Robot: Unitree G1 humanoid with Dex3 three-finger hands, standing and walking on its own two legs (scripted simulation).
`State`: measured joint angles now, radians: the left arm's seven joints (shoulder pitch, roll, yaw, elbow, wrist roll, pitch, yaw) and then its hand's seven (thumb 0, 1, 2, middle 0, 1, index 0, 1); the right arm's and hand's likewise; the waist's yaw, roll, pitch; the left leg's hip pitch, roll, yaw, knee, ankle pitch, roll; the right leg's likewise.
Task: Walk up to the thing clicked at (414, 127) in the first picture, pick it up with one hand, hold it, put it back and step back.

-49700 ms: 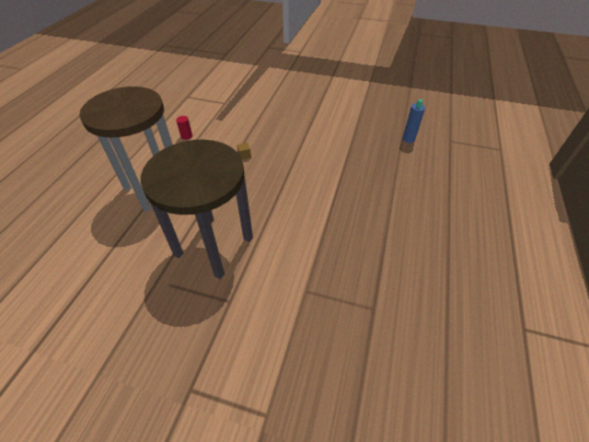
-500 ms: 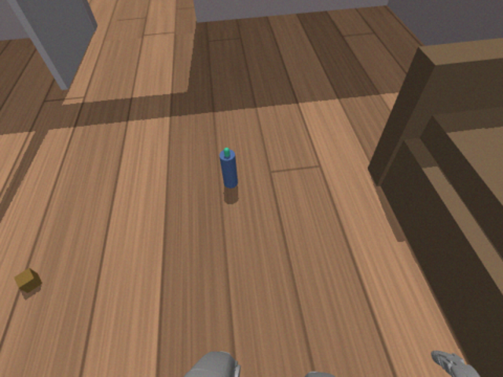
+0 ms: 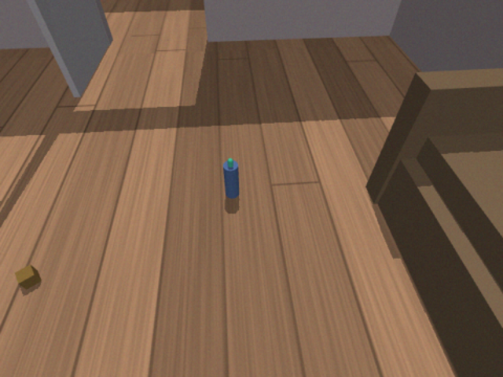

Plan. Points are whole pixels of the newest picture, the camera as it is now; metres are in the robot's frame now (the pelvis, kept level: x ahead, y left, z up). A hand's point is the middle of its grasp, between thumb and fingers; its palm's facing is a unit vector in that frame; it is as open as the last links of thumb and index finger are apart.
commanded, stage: step back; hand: left
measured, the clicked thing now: (231, 177) +1.09 +0.13 -0.64
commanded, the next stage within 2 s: stand in 0.54 s
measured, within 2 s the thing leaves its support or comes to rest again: neither
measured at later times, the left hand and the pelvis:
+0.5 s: hand out of the picture +0.14 +0.29 -0.14, palm faces +0.00 -0.94 -0.35, open 7.4 cm; pelvis +0.03 +0.03 +0.01, yaw -1 degrees
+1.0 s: hand out of the picture +0.09 +0.26 -0.14, palm faces -0.04 -0.94 -0.33, open 7.4 cm; pelvis +0.02 +0.01 +0.02, yaw +0 degrees
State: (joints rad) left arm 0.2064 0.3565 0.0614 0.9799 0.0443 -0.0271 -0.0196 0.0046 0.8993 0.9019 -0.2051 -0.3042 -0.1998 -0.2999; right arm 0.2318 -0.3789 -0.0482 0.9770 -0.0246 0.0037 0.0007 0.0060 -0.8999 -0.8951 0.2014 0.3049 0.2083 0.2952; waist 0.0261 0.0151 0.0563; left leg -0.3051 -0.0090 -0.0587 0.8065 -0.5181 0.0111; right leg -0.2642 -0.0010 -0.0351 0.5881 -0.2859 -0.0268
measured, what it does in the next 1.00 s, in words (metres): stands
